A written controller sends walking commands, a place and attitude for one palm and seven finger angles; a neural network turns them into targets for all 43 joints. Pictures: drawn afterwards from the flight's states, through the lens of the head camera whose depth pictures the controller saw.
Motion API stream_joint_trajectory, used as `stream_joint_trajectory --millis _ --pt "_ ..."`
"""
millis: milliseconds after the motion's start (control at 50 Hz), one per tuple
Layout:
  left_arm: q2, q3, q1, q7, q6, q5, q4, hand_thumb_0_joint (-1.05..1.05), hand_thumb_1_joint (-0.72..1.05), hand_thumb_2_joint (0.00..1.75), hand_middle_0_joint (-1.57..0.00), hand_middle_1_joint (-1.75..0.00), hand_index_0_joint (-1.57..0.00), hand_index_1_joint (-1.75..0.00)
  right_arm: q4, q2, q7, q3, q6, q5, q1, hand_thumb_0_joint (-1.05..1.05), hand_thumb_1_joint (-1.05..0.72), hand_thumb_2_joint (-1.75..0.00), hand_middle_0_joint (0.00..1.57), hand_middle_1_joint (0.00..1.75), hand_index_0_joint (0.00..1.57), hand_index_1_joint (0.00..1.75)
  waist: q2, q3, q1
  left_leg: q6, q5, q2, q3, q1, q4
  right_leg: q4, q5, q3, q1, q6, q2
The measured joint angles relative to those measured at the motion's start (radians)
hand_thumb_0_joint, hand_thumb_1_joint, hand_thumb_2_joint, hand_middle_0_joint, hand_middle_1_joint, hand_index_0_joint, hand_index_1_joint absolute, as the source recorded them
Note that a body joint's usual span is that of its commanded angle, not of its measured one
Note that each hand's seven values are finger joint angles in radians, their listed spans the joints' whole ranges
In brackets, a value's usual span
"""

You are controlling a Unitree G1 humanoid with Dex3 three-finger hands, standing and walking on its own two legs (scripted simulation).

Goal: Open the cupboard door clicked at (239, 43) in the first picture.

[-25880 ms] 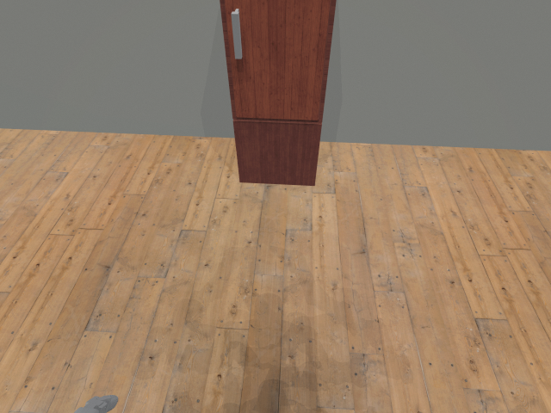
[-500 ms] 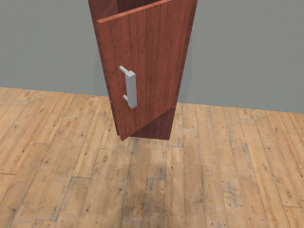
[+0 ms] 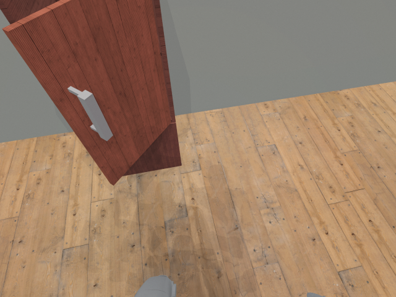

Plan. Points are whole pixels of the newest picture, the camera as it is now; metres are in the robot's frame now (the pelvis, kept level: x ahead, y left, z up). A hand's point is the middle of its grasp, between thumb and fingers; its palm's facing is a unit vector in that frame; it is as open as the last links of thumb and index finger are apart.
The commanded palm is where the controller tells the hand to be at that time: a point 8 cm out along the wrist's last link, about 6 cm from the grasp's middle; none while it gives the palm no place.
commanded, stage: walk to a spot facing it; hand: left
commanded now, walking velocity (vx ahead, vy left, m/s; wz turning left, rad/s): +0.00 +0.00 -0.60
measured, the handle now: (90, 114) +0.50 +0.31 +0.02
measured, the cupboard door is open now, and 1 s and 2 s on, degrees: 46 46 46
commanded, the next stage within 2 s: none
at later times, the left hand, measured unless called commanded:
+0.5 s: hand (130, 289) +0.14 +0.17 -0.16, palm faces -0.27 -0.92 -0.28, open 7.4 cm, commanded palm none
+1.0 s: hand (166, 249) +0.23 +0.10 -0.16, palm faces -0.56 -0.80 -0.21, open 7.4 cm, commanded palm none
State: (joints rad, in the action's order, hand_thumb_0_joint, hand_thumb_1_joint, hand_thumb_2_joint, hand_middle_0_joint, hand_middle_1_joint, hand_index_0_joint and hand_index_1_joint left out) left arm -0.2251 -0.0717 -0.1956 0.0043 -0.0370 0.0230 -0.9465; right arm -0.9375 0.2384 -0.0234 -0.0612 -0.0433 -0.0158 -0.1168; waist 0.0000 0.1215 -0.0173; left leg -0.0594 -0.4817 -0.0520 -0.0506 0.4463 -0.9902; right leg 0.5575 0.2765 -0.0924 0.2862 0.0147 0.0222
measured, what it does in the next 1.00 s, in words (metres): steps on the spot, turning right: left foot, then right foot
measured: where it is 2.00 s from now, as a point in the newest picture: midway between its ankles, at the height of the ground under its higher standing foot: outside the picture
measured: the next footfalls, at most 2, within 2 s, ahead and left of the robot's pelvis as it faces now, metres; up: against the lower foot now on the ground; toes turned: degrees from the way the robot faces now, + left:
left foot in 0.14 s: +0.07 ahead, +0.14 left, +0.00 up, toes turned -3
right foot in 0.44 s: +0.01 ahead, -0.14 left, +0.00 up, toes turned -18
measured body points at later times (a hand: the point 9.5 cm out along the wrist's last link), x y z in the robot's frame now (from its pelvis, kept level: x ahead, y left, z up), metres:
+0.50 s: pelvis +0.00 -0.01 -0.01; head +0.05 -0.04 +0.43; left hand +0.16 +0.22 -0.14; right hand -0.01 -0.29 -0.16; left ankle +0.02 +0.13 -0.70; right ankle -0.03 -0.13 -0.74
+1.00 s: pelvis +0.02 -0.01 +0.00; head +0.08 -0.03 +0.45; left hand +0.26 +0.15 -0.14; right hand -0.08 -0.24 -0.13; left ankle +0.09 +0.10 -0.74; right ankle -0.06 -0.11 -0.69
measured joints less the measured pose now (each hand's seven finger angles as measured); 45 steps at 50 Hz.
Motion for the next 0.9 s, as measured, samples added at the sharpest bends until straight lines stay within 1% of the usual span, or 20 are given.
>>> stream_joint_trajectory --millis 60,120,140,180,220,260,300,360,380,420,440,480,520,560,620,700,740,800,860,900 --pt "0.0 0.002 -0.016 -0.001 -0.003 0.002 0.0 0.0 0.91 0.9 -0.21 -0.3 -0.2 -0.3 0.028 -0.008 -0.002 0.004 0.011 0.006 0.027 0.01 -0.91 -0.9 0.19 0.3 0.2 0.3 -0.024 -0.01 -0.008 0.0 0.027 0.023 0.01 -0.037 0.143 -0.014 -0.014 -0.043 0.0 -0.006 0.012" --pt "-0.003 0.0 -0.026 -0.005 -0.016 -0.004 0.004 0.0 0.9 0.9 -0.21 -0.3 -0.2 -0.3 0.051 -0.013 -0.004 0.012 0.027 0.009 0.031 0.01 -0.91 -0.9 0.2 0.3 0.2 0.3 -0.035 -0.028 -0.006 0.009 0.138 0.033 0.017 -0.118 0.36 0.019 -0.001 -0.073 0.02 -0.022 0.033" --pt "-0.001 0.002 -0.031 -0.008 -0.021 -0.008 0.009 0.0 0.9 0.9 -0.21 -0.3 -0.2 -0.3 0.061 -0.007 -0.005 0.015 0.037 0.005 0.022 0.01 -0.91 -0.9 0.2 0.3 0.2 0.3 -0.019 -0.042 -0.003 0.028 0.195 0.017 0.032 -0.139 0.433 0.054 0.024 -0.065 0.042 -0.021 0.051" --pt "-0.017 -0.002 -0.007 -0.015 -0.033 -0.011 0.01 0.0 0.91 0.9 -0.21 -0.3 -0.2 -0.3 0.061 -0.018 -0.01 0.021 0.046 -0.008 0.014 0.01 -0.91 -0.9 0.2 0.3 0.2 0.3 -0.04 -0.028 -0.006 0.05 0.215 0.013 0.016 -0.129 0.395 0.226 0.173 -0.032 0.102 -0.031 0.04" --pt "-0.032 -0.012 0.008 -0.026 -0.036 -0.006 0.02 0.0 0.91 0.9 -0.2 -0.3 -0.2 -0.3 0.057 -0.031 -0.008 0.034 0.042 -0.019 -0.008 0.01 -0.91 -0.9 0.2 0.3 0.2 0.3 -0.054 -0.023 -0.013 0.052 0.202 -0.002 -0.003 -0.147 0.405 0.4 0.214 0.019 0.159 -0.043 0.024" --pt "-0.039 -0.016 0.021 -0.037 -0.036 -0.004 0.031 0.0 0.91 0.9 -0.2 -0.3 -0.2 -0.3 0.054 -0.035 -0.007 0.039 0.035 -0.024 -0.033 0.01 -0.9 -0.9 0.2 0.3 0.2 0.3 -0.046 -0.023 -0.015 0.045 0.21 -0.024 -0.011 -0.163 0.436 0.481 0.205 0.07 0.188 -0.054 0.004" --pt "-0.039 -0.015 0.03 -0.045 -0.034 -0.004 0.046 0.0 0.91 0.9 -0.2 -0.3 -0.2 -0.3 0.047 -0.032 -0.007 0.04 0.029 -0.027 -0.051 0.01 -0.9 -0.9 0.2 0.3 0.2 0.3 -0.028 -0.02 -0.016 0.036 0.221 -0.048 -0.021 -0.175 0.46 0.449 0.196 0.107 0.179 -0.06 -0.016" --pt "-0.037 -0.008 0.031 -0.051 -0.026 -0.007 0.059 0.0 0.91 0.9 -0.2 -0.3 -0.19 -0.3 0.042 -0.02 -0.004 0.034 0.024 -0.027 -0.071 0.01 -0.9 -0.9 0.2 0.3 0.2 0.3 0.0 -0.019 -0.009 0.021 0.214 -0.082 -0.049 -0.179 0.454 0.298 0.186 0.144 0.123 -0.057 -0.031" --pt "-0.037 -0.005 0.029 -0.052 -0.024 -0.008 0.061 0.0 0.91 0.9 -0.2 -0.3 -0.19 -0.3 0.041 -0.014 -0.002 0.031 0.023 -0.026 -0.077 0.01 -0.9 -0.9 0.2 0.3 0.2 0.3 0.007 -0.019 -0.005 0.014 0.203 -0.092 -0.061 -0.177 0.439 0.238 0.166 0.152 0.096 -0.052 -0.032" --pt "-0.045 0.0 0.017 -0.053 -0.013 -0.008 0.069 0.0 0.91 0.9 -0.2 -0.3 -0.19 -0.3 0.044 -0.004 0.003 0.024 0.017 -0.018 -0.096 0.01 -0.9 -0.9 0.2 0.3 0.2 0.3 0.008 -0.029 0.0 -0.002 0.164 -0.105 -0.085 -0.155 0.375 0.071 0.045 0.152 0.025 -0.032 -0.038" --pt "-0.05 0.001 0.012 -0.048 -0.002 -0.004 0.069 0.0 0.91 0.9 -0.2 -0.3 -0.19 -0.3 0.043 0.001 0.005 0.019 0.011 -0.013 -0.098 0.01 -0.9 -0.9 0.2 0.3 0.2 0.3 -0.002 -0.035 -0.001 -0.006 0.094 -0.098 -0.089 -0.126 0.304 0.043 -0.011 0.126 0.025 -0.008 -0.043" --pt "-0.034 0.006 0.017 -0.033 0.005 -0.004 0.055 0.0 0.91 0.9 -0.2 -0.3 -0.19 -0.3 0.029 0.022 0.003 0.008 -0.006 -0.005 -0.081 0.01 -0.9 -0.9 0.2 0.3 0.2 0.3 0.021 -0.015 0.005 -0.001 -0.026 -0.074 -0.024 -0.062 0.119 0.09 0.025 0.108 0.043 0.006 -0.024" --pt "-0.023 0.01 0.009 -0.025 0.001 -0.004 0.053 0.0 0.91 0.9 -0.2 -0.3 -0.2 -0.3 0.019 0.033 0.004 0.001 -0.016 -0.002 -0.068 0.01 -0.9 -0.9 0.2 0.3 0.2 0.3 0.025 -0.009 0.007 -0.001 -0.024 -0.045 0.006 -0.007 -0.017 0.069 0.038 0.085 0.036 0.005 -0.013" --pt "-0.019 0.01 -0.002 -0.016 -0.002 -0.003 0.049 0.0 0.91 0.9 -0.2 -0.3 -0.2 -0.3 0.019 0.031 0.005 0.0 -0.017 -0.001 -0.056 0.01 -0.91 -0.9 0.2 0.3 0.2 0.3 0.01 -0.007 0.007 -0.006 0.004 -0.023 0.01 0.022 -0.063 0.029 0.016 0.053 0.026 0.0 -0.006" --pt "-0.018 0.012 -0.013 -0.007 -0.002 -0.002 0.041 0.0 0.91 0.9 -0.2 -0.3 -0.2 -0.3 0.029 0.017 0.004 0.002 -0.008 0.003 -0.043 0.01 -0.91 -0.9 0.19 0.3 0.2 0.3 -0.02 -0.007 0.007 -0.011 0.024 0.003 0.009 0.011 0.022 -0.015 -0.017 0.006 0.015 -0.001 0.003" --pt "-0.019 0.011 -0.018 -0.007 -0.011 -0.003 0.032 0.0 0.91 0.9 -0.21 -0.3 -0.2 -0.3 0.044 -0.002 0.0 0.01 0.01 0.01 -0.035 0.01 -0.91 -0.9 0.19 0.3 0.2 0.3 -0.045 -0.018 0.007 -0.005 0.095 0.031 0.014 -0.067 0.258 -0.007 -0.017 -0.047 0.022 -0.016 0.02" --pt "-0.017 0.01 -0.021 -0.01 -0.021 -0.01 0.033 0.0 0.9 0.9 -0.21 -0.3 -0.2 -0.3 0.055 -0.002 -0.002 0.017 0.027 0.007 -0.048 0.01 -0.91 -0.9 0.2 0.3 0.2 0.3 -0.033 -0.038 0.014 0.019 0.185 0.022 0.025 -0.124 0.413 0.037 0.008 -0.056 0.049 -0.026 0.046" --pt "-0.032 0.002 0.01 -0.019 -0.036 -0.012 0.029 0.0 0.91 0.9 -0.21 -0.3 -0.2 -0.3 0.049 -0.024 -0.006 0.032 0.037 -0.012 -0.063 0.01 -0.91 -0.9 0.2 0.3 0.2 0.3 -0.05 -0.029 0.011 0.064 0.188 0.009 -0.004 -0.13 0.387 0.291 0.2 -0.007 0.133 -0.035 0.039" --pt "-0.04 -0.009 0.031 -0.036 -0.037 -0.005 0.037 0.01 0.91 0.9 -0.2 -0.3 -0.2 -0.3 0.044 -0.041 -0.006 0.044 0.035 -0.021 -0.096 0.01 -0.9 -0.9 0.2 0.3 0.2 0.3 -0.043 -0.035 0.007 0.063 0.194 -0.02 -0.024 -0.165 0.438 0.477 0.2 0.068 0.191 -0.052 0.012" --pt "-0.041 -0.011 0.042 -0.044 -0.035 -0.005 0.049 0.0 0.91 0.9 -0.2 -0.3 -0.2 -0.3 0.038 -0.044 -0.007 0.046 0.033 -0.024 -0.109 0.01 -0.9 -0.9 0.2 0.3 0.2 0.3 -0.032 -0.036 0.003 0.056 0.208 -0.038 -0.042 -0.186 0.473 0.485 0.179 0.101 0.195 -0.061 -0.011"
